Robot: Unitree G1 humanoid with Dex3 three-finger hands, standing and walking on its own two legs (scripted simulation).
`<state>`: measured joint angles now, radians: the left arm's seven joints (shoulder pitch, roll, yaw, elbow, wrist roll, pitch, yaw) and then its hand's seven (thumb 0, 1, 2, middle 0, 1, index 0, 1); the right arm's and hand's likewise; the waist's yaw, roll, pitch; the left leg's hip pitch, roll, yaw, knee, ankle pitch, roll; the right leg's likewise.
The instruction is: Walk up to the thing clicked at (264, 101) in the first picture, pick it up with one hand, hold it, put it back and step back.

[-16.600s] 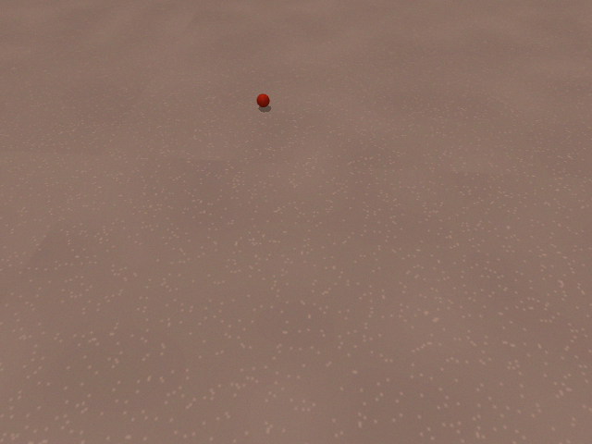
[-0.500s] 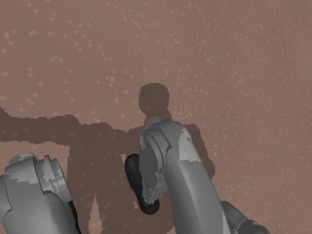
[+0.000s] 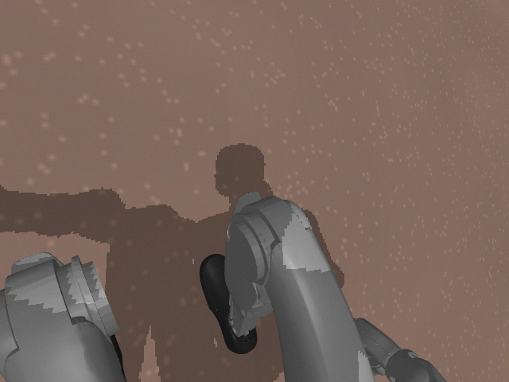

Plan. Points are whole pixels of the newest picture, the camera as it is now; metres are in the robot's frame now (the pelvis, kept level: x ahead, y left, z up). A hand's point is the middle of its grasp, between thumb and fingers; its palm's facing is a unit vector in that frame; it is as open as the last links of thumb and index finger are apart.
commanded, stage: close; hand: left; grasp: from above
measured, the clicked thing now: out of the picture +0.43 +0.37 -0.26
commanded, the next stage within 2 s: settle in 1.02 s
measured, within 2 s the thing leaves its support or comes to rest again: leaves its support in 1.38 s
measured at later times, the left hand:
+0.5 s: hand out of the picture +0.41 +0.36 -0.24, palm faces -0.45 -0.17 -0.88, open 9.9 cm
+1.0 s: hand out of the picture +0.41 +0.36 -0.24, palm faces -0.45 -0.18 -0.87, open 9.0 cm
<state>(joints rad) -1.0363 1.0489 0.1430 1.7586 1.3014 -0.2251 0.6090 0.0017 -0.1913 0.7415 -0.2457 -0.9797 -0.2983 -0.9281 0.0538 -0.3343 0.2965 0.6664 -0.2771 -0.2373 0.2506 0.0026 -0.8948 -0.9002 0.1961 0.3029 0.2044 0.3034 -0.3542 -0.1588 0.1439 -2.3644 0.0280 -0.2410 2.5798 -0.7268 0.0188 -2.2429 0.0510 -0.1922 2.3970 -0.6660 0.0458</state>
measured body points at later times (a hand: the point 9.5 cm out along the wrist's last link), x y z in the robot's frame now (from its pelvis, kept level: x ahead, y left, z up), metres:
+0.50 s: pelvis +0.00 +0.00 +0.00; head +0.26 +0.15 +0.34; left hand +0.43 +0.36 -0.19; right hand +0.09 -0.25 -0.06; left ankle +0.06 +0.12 -0.26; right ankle +0.11 -0.12 -0.26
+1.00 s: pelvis +0.00 +0.00 +0.00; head +0.26 +0.14 +0.33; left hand +0.43 +0.36 -0.19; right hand +0.08 -0.25 -0.06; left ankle +0.06 +0.12 -0.26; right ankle +0.11 -0.12 -0.26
